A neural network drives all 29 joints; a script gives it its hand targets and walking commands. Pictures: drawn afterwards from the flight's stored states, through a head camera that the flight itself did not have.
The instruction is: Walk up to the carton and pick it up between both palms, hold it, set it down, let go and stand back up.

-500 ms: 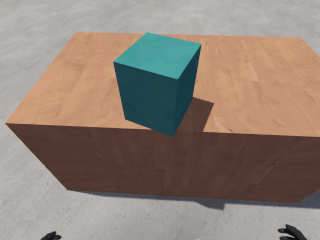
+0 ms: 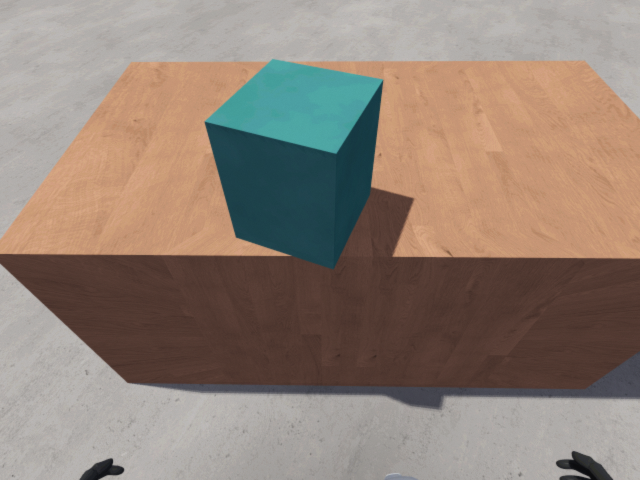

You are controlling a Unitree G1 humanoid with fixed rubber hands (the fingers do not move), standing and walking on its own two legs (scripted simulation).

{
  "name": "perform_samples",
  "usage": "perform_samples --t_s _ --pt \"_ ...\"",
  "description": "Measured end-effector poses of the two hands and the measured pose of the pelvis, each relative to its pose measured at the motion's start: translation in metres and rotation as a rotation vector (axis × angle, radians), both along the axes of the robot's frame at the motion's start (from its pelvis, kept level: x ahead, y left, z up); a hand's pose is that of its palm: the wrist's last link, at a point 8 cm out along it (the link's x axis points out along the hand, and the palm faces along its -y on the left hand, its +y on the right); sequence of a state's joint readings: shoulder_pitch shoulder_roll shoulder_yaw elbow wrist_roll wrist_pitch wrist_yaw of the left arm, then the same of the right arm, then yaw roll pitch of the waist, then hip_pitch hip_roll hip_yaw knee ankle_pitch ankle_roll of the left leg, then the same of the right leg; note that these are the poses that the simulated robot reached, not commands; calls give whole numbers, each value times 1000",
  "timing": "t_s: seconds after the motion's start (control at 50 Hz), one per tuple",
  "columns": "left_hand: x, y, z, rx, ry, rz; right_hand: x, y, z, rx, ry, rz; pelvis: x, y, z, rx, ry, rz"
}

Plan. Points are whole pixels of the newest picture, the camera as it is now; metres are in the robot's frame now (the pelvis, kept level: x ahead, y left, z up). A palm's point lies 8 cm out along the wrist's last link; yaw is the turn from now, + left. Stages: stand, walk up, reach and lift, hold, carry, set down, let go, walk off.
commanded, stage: walk up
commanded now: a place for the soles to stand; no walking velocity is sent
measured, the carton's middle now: (303, 165) +0.62 +0.05 +0.04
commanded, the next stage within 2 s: none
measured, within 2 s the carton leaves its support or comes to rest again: neither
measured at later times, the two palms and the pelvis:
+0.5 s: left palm out of the picture +0.13 +0.31 -0.07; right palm out of the picture +0.10 -0.32 -0.06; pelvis +0.00 +0.00 +0.00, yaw -2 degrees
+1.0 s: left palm out of the picture +0.13 +0.30 -0.07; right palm out of the picture +0.09 -0.33 -0.06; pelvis +0.00 -0.01 +0.00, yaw -3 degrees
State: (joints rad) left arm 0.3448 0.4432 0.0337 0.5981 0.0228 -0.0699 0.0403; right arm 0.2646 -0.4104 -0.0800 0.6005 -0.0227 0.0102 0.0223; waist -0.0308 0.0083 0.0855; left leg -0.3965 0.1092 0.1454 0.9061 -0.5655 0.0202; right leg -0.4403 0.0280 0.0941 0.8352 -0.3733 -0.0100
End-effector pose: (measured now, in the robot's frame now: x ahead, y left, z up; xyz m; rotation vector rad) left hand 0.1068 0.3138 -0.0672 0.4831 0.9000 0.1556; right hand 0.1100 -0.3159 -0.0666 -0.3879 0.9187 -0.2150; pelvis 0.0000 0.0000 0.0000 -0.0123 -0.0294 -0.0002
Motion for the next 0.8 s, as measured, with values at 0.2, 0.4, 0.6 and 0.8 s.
perform_samples --t_s 0.2,0.4,0.6,0.8 --pt "15 0 -5 -22 -1 -19 -1 1 11 -25 -25 -8 5 4 2 -16 15 -16" --pt "16 -4 -5 -15 -15 -34 -10 -3 4 -20 -15 -28 1 2 -2 -1 5 -23" --pt "20 -17 -5 -20 -35 -49 -16 -16 6 -24 -29 -39 -2 -10 -3 2 0 -35" --pt "22 -8 -6 -23 -14 -55 -28 -7 8 -26 -15 -54 -4 1 0 -3 6 -46"
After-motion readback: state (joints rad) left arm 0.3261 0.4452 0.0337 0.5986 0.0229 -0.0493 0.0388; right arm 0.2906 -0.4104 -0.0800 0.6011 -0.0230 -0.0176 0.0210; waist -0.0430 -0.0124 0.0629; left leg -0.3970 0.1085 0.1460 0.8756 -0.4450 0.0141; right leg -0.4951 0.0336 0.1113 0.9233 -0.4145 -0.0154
